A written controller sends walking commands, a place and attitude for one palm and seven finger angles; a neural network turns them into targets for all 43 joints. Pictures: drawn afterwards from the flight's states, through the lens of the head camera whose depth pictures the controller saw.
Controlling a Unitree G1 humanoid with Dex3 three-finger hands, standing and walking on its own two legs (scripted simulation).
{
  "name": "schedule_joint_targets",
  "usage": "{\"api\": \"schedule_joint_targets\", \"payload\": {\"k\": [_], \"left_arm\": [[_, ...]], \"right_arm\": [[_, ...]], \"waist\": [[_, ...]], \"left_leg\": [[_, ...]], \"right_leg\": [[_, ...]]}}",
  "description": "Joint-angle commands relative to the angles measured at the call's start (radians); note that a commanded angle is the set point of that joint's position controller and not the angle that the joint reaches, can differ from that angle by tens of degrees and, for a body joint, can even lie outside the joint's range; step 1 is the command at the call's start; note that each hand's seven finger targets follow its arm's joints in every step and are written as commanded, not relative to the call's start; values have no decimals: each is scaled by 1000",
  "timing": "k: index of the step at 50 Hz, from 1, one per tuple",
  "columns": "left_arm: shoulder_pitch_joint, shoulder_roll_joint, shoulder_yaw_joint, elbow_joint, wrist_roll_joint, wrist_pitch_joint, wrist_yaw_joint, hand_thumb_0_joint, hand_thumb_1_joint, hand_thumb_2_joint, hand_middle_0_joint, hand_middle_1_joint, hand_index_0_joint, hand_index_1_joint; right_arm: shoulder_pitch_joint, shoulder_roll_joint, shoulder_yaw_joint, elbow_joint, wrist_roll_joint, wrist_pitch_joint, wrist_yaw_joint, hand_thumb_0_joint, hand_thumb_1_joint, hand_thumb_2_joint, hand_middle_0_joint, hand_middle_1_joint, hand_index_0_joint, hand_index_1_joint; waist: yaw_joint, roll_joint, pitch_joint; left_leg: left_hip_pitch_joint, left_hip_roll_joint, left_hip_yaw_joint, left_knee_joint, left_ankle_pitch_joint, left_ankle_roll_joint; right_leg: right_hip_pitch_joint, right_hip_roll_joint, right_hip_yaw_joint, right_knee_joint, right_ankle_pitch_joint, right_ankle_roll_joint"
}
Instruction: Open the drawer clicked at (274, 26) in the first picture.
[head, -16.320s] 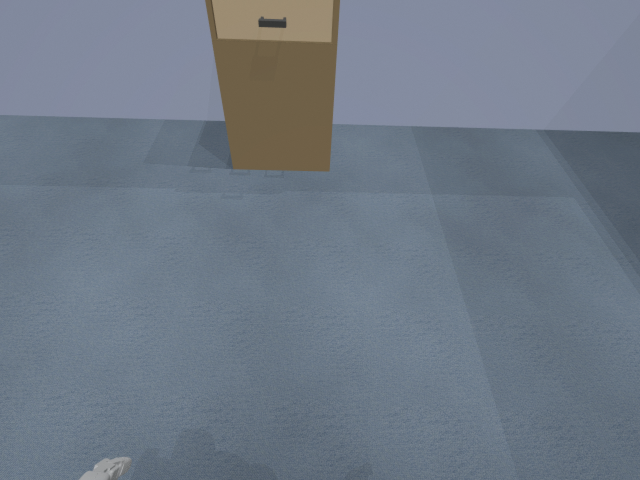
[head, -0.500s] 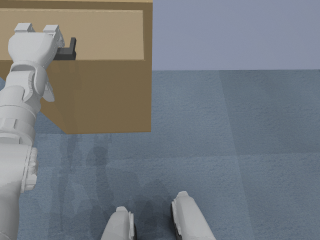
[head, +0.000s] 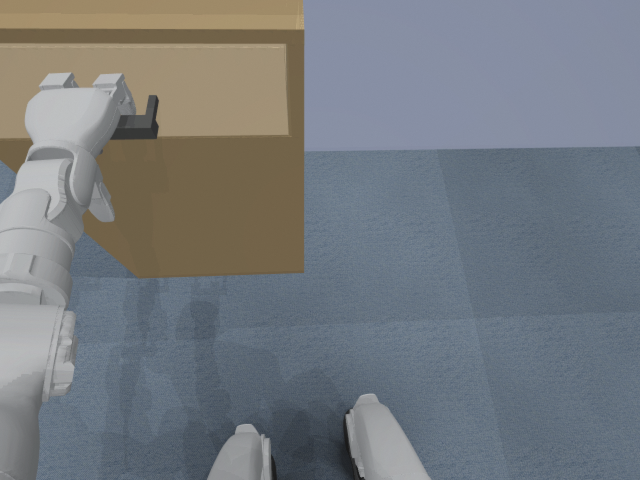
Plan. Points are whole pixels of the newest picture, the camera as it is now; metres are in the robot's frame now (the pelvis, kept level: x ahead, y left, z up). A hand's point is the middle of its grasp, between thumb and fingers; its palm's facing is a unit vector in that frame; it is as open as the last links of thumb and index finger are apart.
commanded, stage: lift the fingers back up to retry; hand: left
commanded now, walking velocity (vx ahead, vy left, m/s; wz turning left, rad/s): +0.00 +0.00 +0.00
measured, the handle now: (118, 115) +0.59 +0.22 +0.03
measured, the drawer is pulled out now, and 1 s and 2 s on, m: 0.00 0.00 0.00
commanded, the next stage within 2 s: re-aim the fingers above the handle in 0.52 s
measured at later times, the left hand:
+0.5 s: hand (80, 120) +0.53 +0.23 +0.09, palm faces -0.10 -0.02 -0.99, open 13.8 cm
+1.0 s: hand (98, 120) +0.53 +0.21 +0.09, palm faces -0.08 +0.00 -1.00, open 13.8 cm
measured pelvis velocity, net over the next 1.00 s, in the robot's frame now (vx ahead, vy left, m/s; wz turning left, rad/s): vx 0.04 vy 0.00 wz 0.00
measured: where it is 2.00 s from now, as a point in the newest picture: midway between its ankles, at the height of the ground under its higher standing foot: outside the picture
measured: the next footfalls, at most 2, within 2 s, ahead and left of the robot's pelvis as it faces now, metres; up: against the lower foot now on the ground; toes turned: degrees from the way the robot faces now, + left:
none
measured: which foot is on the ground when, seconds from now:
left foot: down 0.00-1.00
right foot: down 0.00-1.00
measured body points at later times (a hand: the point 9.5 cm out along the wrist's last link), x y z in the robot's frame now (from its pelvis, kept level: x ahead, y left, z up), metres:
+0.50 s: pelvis +0.05 +0.01 +0.04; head +0.14 +0.00 +0.48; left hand +0.53 +0.23 +0.14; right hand +0.07 -0.27 -0.08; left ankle +0.00 +0.12 -0.66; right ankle +0.07 -0.14 -0.66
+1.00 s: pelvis +0.04 +0.00 +0.04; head +0.13 -0.01 +0.48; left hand +0.53 +0.21 +0.14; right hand +0.06 -0.28 -0.09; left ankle +0.00 +0.12 -0.66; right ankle +0.07 -0.14 -0.66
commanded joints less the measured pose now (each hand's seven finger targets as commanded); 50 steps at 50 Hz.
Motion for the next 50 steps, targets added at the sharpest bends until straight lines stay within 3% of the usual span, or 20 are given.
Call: {"api": "schedule_joint_targets", "payload": {"k": [1, 4, 5, 8, 12, 13, 15, 18, 22, 27, 29, 31, 34, 38, 39, 41, 42, 44, 47, 50], "left_arm": [[-420, 279, 97, -236, -10, -30, 71, 0, -500, 300, -300, -1200, -300, -1200], [-465, 259, 88, -271, -11, -40, 96, 0, -500, 300, -300, -1200, -300, -1200], [-434, 280, 102, -239, -1, -32, 105, 0, -500, 300, -300, -1200, -300, -1200], [-420, 221, 61, -199, 4, 5, 123, 0, -500, 300, -300, -1200, -300, -1200], [-396, 191, 43, -211, 3, 46, 107, 0, -500, 300, -300, -1200, -300, -1200], [-370, 158, 23, -211, -4, 55, 94, 0, -500, 300, -300, -1200, -300, -1200], [-334, 133, 14, -228, -23, 58, 63, 0, -500, 300, -300, -1200, -300, -1200], [-281, 162, 35, -213, -29, 55, 20, 0, -500, 300, -300, -1200, -300, -1200], [-205, 149, 36, -214, -20, 9, 6, 0, -500, 300, -300, -1200, -300, -1200], [-252, 143, 50, -313, -9, -62, 51, 0, -500, 300, -300, -1200, -300, -1200], [-280, 191, 97, -365, -8, -81, 81, 0, -500, 300, -300, -1200, -300, -1200], [-296, 153, 77, -364, -4, -79, 113, 0, -500, 300, -300, -1200, -300, -1200], [-342, 178, 92, -333, 6, -48, 151, 0, -500, 300, -300, -1200, -300, -1200], [-384, 125, 33, -279, 21, 20, 163, 0, -500, 300, -300, -1200, -300, -1200], [-395, 95, 8, -272, 14, 32, 152, 0, -500, 300, -300, -1200, -300, -1200], [-356, 107, 14, -228, 5, 56, 124, 0, -500, 300, -300, -1200, -300, -1200], [-360, 88, -6, -220, 3, 63, 108, 0, -500, 300, -300, -1200, -300, -1200], [-380, 56, -37, -214, -6, 61, 77, 0, -500, 300, -300, -1200, -300, -1200], [-332, 88, -12, -185, -5, 45, 51, 0, -500, 300, -300, -1200, -300, -1200], [-322, 174, 52, -162, 2, 15, 57, 0, -500, 300, -300, -1200, -300, -1200]], "right_arm": [[167, -171, -75, -31, -5, -9, -9, 0, -900, -900, 200, 300, 200, 300], [159, -167, -80, -27, -9, -8, -5, 0, -900, -900, 200, 300, 200, 300], [160, -170, -79, -18, -10, -2, -2, 0, -900, -900, 200, 300, 200, 300], [158, -168, -80, -15, -8, 8, 8, 0, -900, -900, 200, 300, 200, 300], [162, -168, -88, -23, -5, 25, 19, 0, -900, -900, 200, 300, 200, 300], [158, -164, -91, -27, -3, 29, 22, 0, -900, -900, 200, 300, 200, 300], [162, -160, -95, -32, -1, 37, 24, 0, -900, -900, 200, 300, 200, 300], [145, -162, -92, -45, 6, 56, 17, 0, -900, -900, 200, 300, 200, 300], [119, -160, -89, -61, 10, 64, 12, 0, -900, -900, 200, 300, 200, 300], [112, -148, -101, -65, -3, 53, 17, 0, -900, -900, 200, 300, 200, 300], [113, -150, -108, -57, -12, 50, 20, 0, -900, -900, 200, 300, 200, 300], [114, -144, -113, -47, -17, 45, 27, 0, -900, -900, 200, 300, 200, 300], [111, -150, -112, -28, -20, 43, 31, 0, -900, -900, 200, 300, 200, 300], [115, -154, -113, -16, -14, 40, 40, 0, -900, -900, 200, 300, 200, 300], [116, -153, -113, -18, -14, 41, 40, 0, -900, -900, 200, 300, 200, 300], [118, -154, -109, -18, -9, 46, 39, 0, -900, -900, 200, 300, 200, 300], [115, -152, -107, -25, -6, 48, 35, 0, -900, -900, 200, 300, 200, 300], [115, -150, -105, -28, -3, 49, 31, 0, -900, -900, 200, 300, 200, 300], [105, -151, -96, -42, 0, 50, 21, 0, -900, -900, 200, 300, 200, 300], [94, -156, -86, -46, 0, 47, 10, 0, -900, -900, 200, 300, 200, 300]], "waist": [[18, 70, -549], [7, 92, -533], [19, 94, -513], [11, 90, -457], [29, 97, -505], [33, 112, -504], [36, 86, -502], [43, 1, -428], [59, -28, -342], [66, 45, -400], [70, 69, -466], [56, 80, -488], [42, 54, -487], [29, 89, -474], [21, 90, -493], [35, 64, -483], [25, 32, -479], [16, 37, -451], [34, -1, -392], [47, -35, -345]], "left_leg": [[319, -28, 11, -174, 326, 36], [372, -26, 12, -195, 367, 32], [372, -28, 12, -202, 378, 29], [399, -26, 15, -232, 411, 24], [489, -19, 19, -260, 535, 15], [516, -17, 25, -265, 577, 14], [547, -10, 23, -274, 658, 15], [492, -16, 36, -308, 601, 29], [461, -20, 43, -333, 557, 31], [513, -18, 36, -311, 638, 22], [552, -16, 29, -288, 710, 16], [572, -14, 24, -271, 739, 12], [540, -18, 24, -264, 700, 13], [561, -19, 22, -278, 653, 9], [579, -18, 23, -278, 666, 8], [564, -19, 26, -292, 644, 11], [551, -19, 28, -297, 616, 16], [545, -20, 31, -312, 584, 18], [491, -26, 37, -331, 499, 28], [420, -31, 41, -343, 409, 34]], "right_leg": [[433, 33, -54, -139, 184, -56], [436, 36, -60, -162, 201, -58], [443, 36, -62, -166, 207, -59], [446, 40, -73, -193, 220, -60], [511, 45, -78, -214, 297, -62], [524, 46, -77, -226, 320, -62], [561, 49, -77, -242, 371, -58], [633, 46, -67, -268, 397, -55], [632, 42, -63, -280, 381, -60], [604, 41, -60, -255, 392, -64], [606, 41, -60, -237, 417, -65], [579, 43, -65, -227, 422, -60], [577, 42, -67, -222, 413, -60], [541, 45, -75, -238, 368, -62], [546, 46, -76, -240, 373, -62], [579, 46, -73, -251, 379, -60], [594, 44, -71, -257, 379, -58], [594, 42, -69, -271, 367, -60], [614, 40, -62, -282, 338, -60], [622, 34, -52, -278, 295, -60]]}}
